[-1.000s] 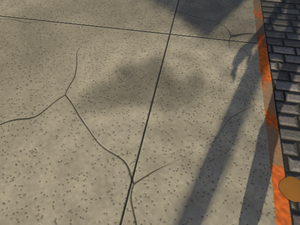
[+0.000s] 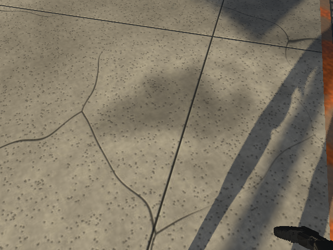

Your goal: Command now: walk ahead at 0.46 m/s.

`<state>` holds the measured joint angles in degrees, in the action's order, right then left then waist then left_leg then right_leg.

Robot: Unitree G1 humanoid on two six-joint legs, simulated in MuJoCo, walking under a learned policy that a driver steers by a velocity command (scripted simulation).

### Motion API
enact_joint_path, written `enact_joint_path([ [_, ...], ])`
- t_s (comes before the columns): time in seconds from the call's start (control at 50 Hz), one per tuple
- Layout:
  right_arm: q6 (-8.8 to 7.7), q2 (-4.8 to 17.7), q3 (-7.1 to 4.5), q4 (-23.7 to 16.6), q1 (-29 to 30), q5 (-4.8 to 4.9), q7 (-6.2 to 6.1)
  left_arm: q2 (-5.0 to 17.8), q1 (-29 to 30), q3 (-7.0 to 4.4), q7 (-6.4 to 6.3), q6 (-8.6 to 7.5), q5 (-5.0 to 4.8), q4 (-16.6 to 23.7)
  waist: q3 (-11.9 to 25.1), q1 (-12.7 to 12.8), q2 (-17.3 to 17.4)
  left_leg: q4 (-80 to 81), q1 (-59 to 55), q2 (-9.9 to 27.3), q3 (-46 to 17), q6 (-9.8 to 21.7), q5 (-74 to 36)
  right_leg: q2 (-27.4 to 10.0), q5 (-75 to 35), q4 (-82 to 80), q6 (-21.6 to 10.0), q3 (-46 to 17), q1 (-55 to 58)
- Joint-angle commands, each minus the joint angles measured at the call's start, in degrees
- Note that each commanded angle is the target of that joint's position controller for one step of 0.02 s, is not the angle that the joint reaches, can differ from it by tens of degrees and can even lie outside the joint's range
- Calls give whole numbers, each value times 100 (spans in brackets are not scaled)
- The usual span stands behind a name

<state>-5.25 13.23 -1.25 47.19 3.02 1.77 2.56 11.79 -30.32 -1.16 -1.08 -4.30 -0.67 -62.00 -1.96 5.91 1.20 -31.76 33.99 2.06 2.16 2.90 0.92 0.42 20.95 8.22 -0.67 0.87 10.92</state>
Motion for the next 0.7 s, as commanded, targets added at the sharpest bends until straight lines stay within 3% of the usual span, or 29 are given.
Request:
enact_joint_path([
  [0.02,-96,827,-281,-223,-410,2,5,1122,122,-251,-27,42,29,245,52,-885,-889,30,-1293,-336,175,308,256,-1463,-5354,1099,-653,-313,-530],
  [0.04,-70,1051,-422,87,-1404,28,-39,1072,205,-232,-20,93,73,308,657,-1360,-852,71,-2551,-455,240,471,246,-1220,-5805,2249,-503,-142,-860],
  [0.06,-31,1407,-533,327,-2469,-28,-107,916,219,-152,-5,98,152,467,1417,-1715,-362,-39,-4376,520,-916,812,647,-944,-4263,4006,-346,-42,-2216],
  [0.08,-12,1802,-594,502,-2925,-118,-66,-101,-611,107,85,-32,106,510,2478,-1191,1420,865,-6106,2021,-3984,1834,2269,269,289,6196,7,-186,-4238],
  [0.1,-27,1220,-435,508,-2681,-91,-51,430,-170,-10,114,-217,-67,489,2145,-1348,1068,1684,-5720,1928,-4738,1672,2753,151,1009,6996,-129,-937,-4878],
  [0.12,-64,964,-356,429,-2070,-80,-64,826,496,-128,123,-323,-236,748,1081,-1185,845,1752,-4822,1769,-3801,1373,2352,-155,602,7156,-247,-783,-5330],
  [0.14,-104,811,-301,311,-1538,-105,-56,893,854,-142,78,-367,-228,839,682,-983,203,1866,-3880,1579,-3006,1227,1522,-479,25,6906,-286,-679,-5058],
  [0.16,-136,657,-258,281,-1260,-166,-25,874,989,-198,31,-341,-148,848,412,-785,-5,1988,-3127,1354,-2368,1128,824,-676,-308,6569,-267,-593,-4759],
  [0.18,-164,533,-218,318,-1159,-227,-11,768,842,-220,17,-263,-94,831,394,-562,135,2138,-2688,1150,-1931,1060,568,-847,-504,6334,-265,-642,-4353],
  [0.22,-178,488,-199,450,-1265,-193,-5,540,720,-216,6,-121,-69,834,244,-411,238,2411,-2243,1004,-1523,1116,409,-921,-530,5964,-217,-558,-4130],
  [0.3,-177,825,-253,646,-1689,-185,-160,643,1657,-263,-9,-45,29,1239,-177,-522,97,2733,-2165,997,-1170,1196,231,-1034,-1418,4812,24,-440,-4917],
  [0.4,-100,986,-262,788,-2244,-110,-270,504,2806,-182,110,-129,6,1570,-253,-893,79,2707,-2459,749,-613,904,-16,-693,-2790,2905,66,-93,-4646],
  [0.5,23,1040,-303,1015,-2635,-104,-295,588,3406,-138,307,-141,-83,1888,-323,-1029,91,2335,-3732,1213,-363,770,-249,-574,-2380,2343,-197,-121,-4982],
  [0.54,93,1114,-342,993,-2536,-115,-311,710,3336,-171,388,-147,-93,1982,-203,-891,181,1916,-4095,1324,-203,646,-1139,-419,-1803,2278,-398,-23,-4776],
  [0.56,125,1179,-361,946,-2424,-131,-320,837,3057,-231,407,-141,-85,1958,23,-705,291,1478,-4155,1303,-80,562,-2177,-238,-1578,2276,-509,128,-4290],
  [0.58,178,1185,-359,889,-2298,-149,-334,1013,2381,-347,408,-129,-69,1798,444,-326,312,576,-4056,1146,151,433,-3173,11,-1593,2184,-652,326,-3375],
  [0.6,212,1077,-307,780,-2319,-206,-372,1333,1418,-521,373,-106,-75,1528,1017,38,166,-721,-3420,881,414,230,-3148,41,-1746,2185,-842,133,-1974],
  [0.62,124,634,-140,554,-2762,-302,-340,1978,596,-697,320,-70,5,1437,1846,-5,-912,-2980,-1194,259,571,-138,-1079,-1328,-1459,2157,-1668,-2243,349],
  [0.64,-87,357,-18,589,-2862,-268,-257,1834,501,-646,334,-58,-66,1411,2373,-106,-1547,-4357,383,-634,-211,-304,2908,-2127,-607,1004,-2328,-4750,1358],
  [0.66,-288,929,-159,445,-2346,-71,-177,1438,726,-520,326,-66,-38,1461,1821,-4,-1180,-4755,1052,-228,-839,-117,2789,-1932,-319,837,-1986,-4298,1041],
  [0.68,-394,1054,-175,270,-1832,48,-165,1239,1129,-471,299,-80,3,1594,1172,-83,-820,-4574,1140,39,-770,2,2309,-1692,-728,799,-1761,-3427,256],
  [0.7,-417,1012,-187,239,-1634,-16,-200,1111,1515,-426,304,-93,38,1703,723,-301,-244,-4058,904,254,-715,0,1926,-1464,-1375,673,-1641,-2793,-653],
])
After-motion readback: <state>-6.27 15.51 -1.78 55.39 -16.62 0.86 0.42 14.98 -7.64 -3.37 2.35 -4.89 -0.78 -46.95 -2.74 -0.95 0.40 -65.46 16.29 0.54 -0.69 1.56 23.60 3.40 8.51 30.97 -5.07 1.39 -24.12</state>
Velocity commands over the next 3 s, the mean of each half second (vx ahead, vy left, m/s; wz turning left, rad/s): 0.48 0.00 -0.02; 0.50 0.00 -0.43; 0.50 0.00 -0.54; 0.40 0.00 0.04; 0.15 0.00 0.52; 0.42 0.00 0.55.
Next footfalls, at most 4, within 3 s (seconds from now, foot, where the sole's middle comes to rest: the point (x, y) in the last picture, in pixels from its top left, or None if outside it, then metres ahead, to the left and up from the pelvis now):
0.06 left None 0.22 0.12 -0.76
0.60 right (222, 235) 0.53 -0.11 -0.76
1.10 left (190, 163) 0.85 0.03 -0.76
1.62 right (271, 149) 0.96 -0.35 -0.76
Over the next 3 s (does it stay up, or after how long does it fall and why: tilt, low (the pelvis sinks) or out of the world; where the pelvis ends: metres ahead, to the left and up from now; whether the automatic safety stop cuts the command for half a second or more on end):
stays up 1.32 -0.31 -0.01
